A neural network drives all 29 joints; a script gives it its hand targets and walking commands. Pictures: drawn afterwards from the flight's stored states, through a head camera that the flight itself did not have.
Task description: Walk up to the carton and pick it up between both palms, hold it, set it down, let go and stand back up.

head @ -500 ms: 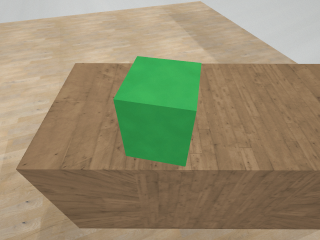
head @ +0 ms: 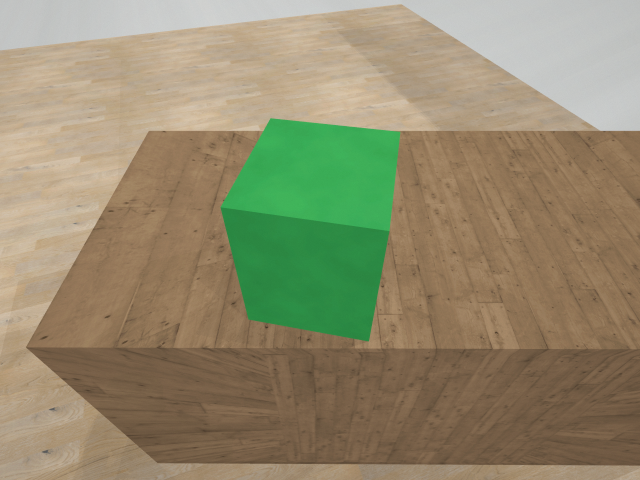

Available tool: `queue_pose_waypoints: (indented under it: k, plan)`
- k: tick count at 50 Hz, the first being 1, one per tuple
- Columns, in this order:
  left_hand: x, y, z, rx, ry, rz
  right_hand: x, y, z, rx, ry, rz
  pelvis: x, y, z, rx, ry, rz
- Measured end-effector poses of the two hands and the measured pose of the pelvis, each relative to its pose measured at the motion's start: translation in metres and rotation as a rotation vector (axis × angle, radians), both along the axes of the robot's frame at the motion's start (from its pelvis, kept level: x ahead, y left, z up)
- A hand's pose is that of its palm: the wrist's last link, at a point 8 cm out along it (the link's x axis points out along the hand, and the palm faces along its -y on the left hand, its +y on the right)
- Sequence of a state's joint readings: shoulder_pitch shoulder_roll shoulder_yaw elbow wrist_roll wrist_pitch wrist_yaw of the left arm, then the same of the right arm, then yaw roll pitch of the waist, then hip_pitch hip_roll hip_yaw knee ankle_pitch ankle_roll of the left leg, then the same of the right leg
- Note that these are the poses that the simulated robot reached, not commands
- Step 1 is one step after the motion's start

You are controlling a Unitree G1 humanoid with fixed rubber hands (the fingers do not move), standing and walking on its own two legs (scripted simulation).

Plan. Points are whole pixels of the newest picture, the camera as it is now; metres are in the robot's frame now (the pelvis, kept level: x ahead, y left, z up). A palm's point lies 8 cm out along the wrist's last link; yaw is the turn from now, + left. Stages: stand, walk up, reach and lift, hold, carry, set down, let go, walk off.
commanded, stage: stand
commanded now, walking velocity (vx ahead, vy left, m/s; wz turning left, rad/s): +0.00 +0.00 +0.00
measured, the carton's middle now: (320, 230) +0.47 +0.01 +0.04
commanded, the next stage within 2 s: none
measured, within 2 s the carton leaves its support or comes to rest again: neither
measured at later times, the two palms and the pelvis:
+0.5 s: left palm out of the picture +0.03 +0.26 -0.12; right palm out of the picture +0.03 -0.25 -0.12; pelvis +0.00 +0.00 +0.00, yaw +0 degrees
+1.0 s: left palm out of the picture +0.02 +0.25 -0.12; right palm out of the picture +0.01 -0.25 -0.13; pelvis +0.01 +0.00 +0.00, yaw +0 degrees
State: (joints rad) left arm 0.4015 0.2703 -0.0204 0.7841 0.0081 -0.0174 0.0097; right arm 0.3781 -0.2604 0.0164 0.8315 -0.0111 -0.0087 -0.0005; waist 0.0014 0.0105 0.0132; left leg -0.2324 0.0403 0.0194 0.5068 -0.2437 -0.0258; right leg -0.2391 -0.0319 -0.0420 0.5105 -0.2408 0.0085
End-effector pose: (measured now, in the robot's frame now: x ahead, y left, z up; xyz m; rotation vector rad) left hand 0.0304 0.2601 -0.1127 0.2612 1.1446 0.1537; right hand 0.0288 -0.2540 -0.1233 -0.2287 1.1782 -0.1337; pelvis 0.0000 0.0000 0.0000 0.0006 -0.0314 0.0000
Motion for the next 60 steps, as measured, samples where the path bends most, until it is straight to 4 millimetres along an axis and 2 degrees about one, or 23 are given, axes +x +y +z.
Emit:
queue_pose_waypoints:
  k: [17,39,60]
  plan:
    - [0.005,-0.003,-0.004,-0.013,0.018,0.013,0.003,0.000,0.002,-0.009,0.017,-0.008,0.004,-0.001,0.002,0.001,-0.001,0.002]
    - [-0.014,-0.005,-0.009,-0.018,0.095,0.042,-0.019,0.001,-0.002,-0.009,0.094,-0.040,0.004,0.000,0.003,0.000,0.006,-0.002]
    - [-0.013,-0.010,-0.012,-0.027,0.117,0.051,-0.018,0.008,-0.005,0.003,0.115,-0.052,0.011,0.001,0.004,0.000,0.008,-0.004]
